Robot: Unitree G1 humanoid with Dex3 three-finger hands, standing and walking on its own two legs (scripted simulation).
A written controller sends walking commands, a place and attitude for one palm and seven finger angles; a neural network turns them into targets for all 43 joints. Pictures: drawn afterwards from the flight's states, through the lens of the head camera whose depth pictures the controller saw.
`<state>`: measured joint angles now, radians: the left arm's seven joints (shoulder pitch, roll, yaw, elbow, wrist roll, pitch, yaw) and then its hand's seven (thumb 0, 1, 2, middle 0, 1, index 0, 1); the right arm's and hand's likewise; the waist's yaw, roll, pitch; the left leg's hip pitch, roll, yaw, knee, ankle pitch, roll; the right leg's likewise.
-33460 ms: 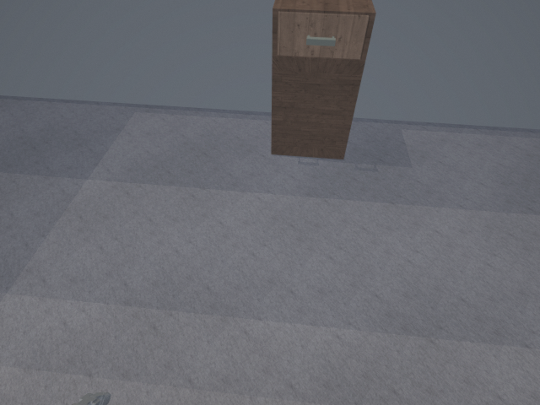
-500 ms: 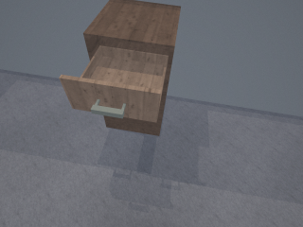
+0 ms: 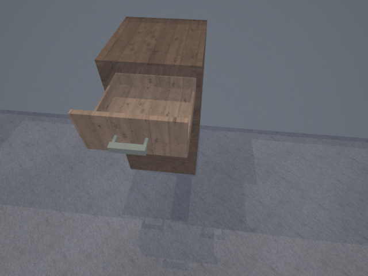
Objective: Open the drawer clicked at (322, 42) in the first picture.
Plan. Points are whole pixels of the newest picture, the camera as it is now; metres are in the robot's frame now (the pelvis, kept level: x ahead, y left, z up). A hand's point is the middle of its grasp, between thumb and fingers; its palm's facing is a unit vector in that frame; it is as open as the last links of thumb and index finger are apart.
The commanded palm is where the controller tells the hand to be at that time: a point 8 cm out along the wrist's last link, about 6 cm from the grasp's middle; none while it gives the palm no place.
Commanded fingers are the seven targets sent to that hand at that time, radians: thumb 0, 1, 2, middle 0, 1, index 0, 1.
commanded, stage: let the arm hang, fingers relaxed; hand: left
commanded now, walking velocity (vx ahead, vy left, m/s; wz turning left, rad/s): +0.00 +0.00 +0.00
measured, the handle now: (129, 143) +0.52 +0.22 -0.09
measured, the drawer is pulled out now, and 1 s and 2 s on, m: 0.30 0.30 0.30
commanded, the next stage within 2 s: look to check the result in 0.18 s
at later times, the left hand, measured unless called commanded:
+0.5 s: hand out of the picture -0.03 +0.13 -0.18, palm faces +0.07 -0.99 -0.16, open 7.4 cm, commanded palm none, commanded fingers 0.00 0.90 0.90 -0.20 -0.30 -0.20 -0.30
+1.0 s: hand out of the picture -0.01 +0.12 -0.17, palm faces +0.07 -0.99 -0.16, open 7.4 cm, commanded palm none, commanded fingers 0.00 0.90 0.90 -0.20 -0.30 -0.20 -0.30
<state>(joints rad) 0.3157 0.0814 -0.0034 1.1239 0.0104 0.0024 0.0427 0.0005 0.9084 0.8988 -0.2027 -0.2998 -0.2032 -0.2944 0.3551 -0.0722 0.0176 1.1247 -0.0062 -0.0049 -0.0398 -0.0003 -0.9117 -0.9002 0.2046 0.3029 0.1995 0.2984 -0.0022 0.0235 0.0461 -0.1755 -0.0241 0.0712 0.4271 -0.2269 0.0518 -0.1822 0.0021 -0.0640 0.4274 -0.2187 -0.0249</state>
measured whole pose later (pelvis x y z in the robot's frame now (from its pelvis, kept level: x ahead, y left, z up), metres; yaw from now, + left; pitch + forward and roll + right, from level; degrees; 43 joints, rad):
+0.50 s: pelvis +0.01 -0.01 +0.00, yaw +0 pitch -2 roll +0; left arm 0.33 0.08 0.01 1.15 0.01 0.00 0.04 0.00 0.91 0.90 -0.20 -0.30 -0.20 -0.29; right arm 0.34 -0.09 0.01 1.14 0.00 -0.01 -0.05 0.00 -0.91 -0.90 0.20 0.30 0.20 0.30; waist 0.00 0.02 0.06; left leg -0.16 -0.01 0.06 0.42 -0.24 0.03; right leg -0.16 0.02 -0.07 0.42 -0.23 -0.04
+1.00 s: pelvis +0.02 -0.03 +0.00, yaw +0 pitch -2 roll +0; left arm 0.32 0.08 0.01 1.15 0.00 -0.01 0.05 0.00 0.91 0.90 -0.20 -0.30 -0.20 -0.29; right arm 0.33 -0.08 0.00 1.15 0.00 0.00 -0.05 0.00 -0.91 -0.90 0.20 0.30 0.20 0.30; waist 0.00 0.01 0.07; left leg -0.14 0.01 0.05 0.42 -0.25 0.01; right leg -0.14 0.04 -0.08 0.40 -0.24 -0.06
